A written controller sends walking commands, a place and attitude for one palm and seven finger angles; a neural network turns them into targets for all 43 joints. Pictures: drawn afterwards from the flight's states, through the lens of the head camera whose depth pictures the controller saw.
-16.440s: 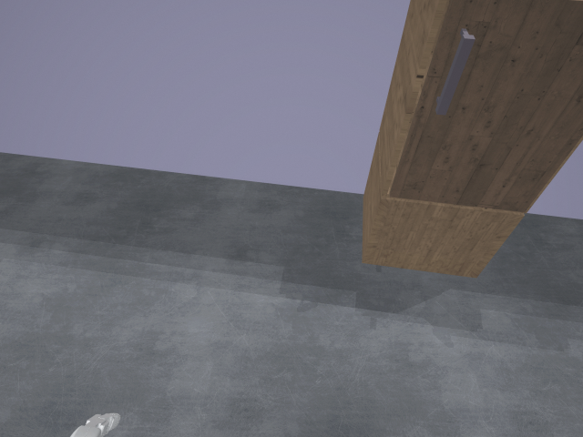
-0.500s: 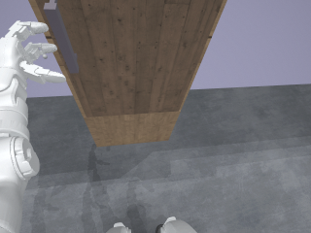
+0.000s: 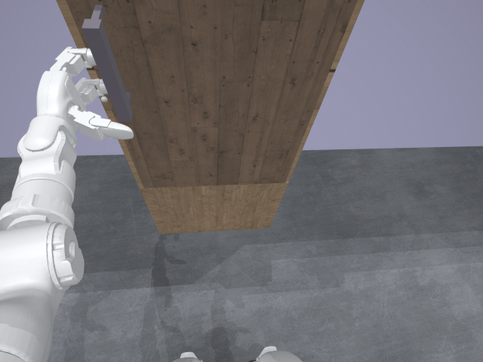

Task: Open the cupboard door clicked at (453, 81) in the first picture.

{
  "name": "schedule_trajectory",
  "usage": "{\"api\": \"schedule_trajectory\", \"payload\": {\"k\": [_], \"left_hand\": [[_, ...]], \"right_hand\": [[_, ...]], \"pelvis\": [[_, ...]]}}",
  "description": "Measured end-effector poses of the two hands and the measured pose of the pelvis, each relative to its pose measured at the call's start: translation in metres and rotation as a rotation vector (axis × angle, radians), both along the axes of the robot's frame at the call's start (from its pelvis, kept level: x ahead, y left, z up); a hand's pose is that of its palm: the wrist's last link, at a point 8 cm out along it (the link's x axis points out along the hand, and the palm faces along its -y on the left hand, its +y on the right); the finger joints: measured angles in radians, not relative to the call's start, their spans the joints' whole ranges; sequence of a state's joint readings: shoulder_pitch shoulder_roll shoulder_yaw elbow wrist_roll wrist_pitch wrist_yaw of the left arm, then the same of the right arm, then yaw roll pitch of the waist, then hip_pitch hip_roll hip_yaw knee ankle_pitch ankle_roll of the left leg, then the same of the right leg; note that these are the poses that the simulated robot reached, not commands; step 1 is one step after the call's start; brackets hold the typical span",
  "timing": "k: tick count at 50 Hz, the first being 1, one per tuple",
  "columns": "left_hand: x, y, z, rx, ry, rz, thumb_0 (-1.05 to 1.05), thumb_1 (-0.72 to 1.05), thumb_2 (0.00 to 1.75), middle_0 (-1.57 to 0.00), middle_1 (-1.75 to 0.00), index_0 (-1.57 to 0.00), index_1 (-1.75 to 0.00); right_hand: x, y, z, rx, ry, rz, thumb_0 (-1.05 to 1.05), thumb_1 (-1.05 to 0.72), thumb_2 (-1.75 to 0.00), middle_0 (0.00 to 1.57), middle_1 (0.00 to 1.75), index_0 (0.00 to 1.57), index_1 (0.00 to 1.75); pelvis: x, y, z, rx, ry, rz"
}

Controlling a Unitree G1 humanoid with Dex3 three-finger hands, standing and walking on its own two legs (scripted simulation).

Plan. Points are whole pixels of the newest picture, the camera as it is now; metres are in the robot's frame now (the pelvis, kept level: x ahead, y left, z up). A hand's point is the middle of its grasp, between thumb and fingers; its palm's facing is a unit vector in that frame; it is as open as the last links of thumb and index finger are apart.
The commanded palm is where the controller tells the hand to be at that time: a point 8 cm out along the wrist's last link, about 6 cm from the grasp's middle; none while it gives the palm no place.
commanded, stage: slide the fingers in behind the handle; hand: left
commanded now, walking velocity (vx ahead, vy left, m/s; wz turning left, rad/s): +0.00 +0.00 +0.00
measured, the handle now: (113, 69) +0.57 +0.18 +0.13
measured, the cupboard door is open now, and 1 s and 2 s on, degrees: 0 0 5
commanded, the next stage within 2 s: close the thumb around the handle in 0.78 s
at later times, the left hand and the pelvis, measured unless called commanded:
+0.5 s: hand (121, 100) +0.50 +0.16 +0.12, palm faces +0.01 -1.00 +0.01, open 14.0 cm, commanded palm +0.48 +0.21 +0.12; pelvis +0.00 +0.00 +0.00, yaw -1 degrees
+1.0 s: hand (124, 100) +0.50 +0.16 +0.12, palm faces +0.02 -1.00 -0.02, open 13.7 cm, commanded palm +0.48 +0.21 +0.12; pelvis -0.01 +0.00 +0.00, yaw -1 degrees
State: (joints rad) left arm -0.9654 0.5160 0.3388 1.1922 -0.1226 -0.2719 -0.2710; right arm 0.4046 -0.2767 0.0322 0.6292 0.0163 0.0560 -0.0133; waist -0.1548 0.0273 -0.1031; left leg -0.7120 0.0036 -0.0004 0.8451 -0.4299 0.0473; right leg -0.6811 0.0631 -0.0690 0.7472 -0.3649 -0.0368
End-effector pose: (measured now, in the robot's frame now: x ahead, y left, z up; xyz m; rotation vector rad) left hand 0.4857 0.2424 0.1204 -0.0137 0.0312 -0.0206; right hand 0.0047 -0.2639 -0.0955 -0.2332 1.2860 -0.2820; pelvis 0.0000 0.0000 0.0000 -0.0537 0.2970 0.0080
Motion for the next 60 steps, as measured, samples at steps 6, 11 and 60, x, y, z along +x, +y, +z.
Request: {"api": "schedule_trajectory", "payload": {"k": [6, 11, 60], "left_hand": [[0.005, -0.012, -0.007, 0.0, 0.02, 0.024, -0.01, -0.5, 0.3, -0.3, -1.2, -0.3, -1.2], [0.006, -0.014, -0.003, 0.017, -0.023, 0.039, -0.01, -0.5, 0.3, -0.3, -1.2, -0.3, -1.2], [-0.003, -0.031, 0.001, 0.031, -0.019, 0.044, -0.01, -0.06, 0.49, -0.32, -1.24, -0.32, -1.25]], "right_hand": [[-0.006, 0.0, 0.001, 0.002, -0.014, -0.016, 0.0, -0.91, -0.9, 0.2, 0.3, 0.2, 0.3], [-0.019, 0.002, 0.0, 0.017, 0.01, -0.037, 0.0, -0.91, -0.9, 0.2, 0.3, 0.2, 0.3], [-0.03, 0.003, -0.006, 0.038, 0.025, -0.031, 0.0, -0.91, -0.9, 0.2, 0.3, 0.2, 0.3]], "pelvis": [[-0.002, -0.002, 0.0, 0.006, 0.003, -0.013], [-0.002, -0.003, 0.0, 0.01, 0.006, -0.024], [-0.007, -0.004, 0.0, 0.015, -0.01, -0.012]]}}
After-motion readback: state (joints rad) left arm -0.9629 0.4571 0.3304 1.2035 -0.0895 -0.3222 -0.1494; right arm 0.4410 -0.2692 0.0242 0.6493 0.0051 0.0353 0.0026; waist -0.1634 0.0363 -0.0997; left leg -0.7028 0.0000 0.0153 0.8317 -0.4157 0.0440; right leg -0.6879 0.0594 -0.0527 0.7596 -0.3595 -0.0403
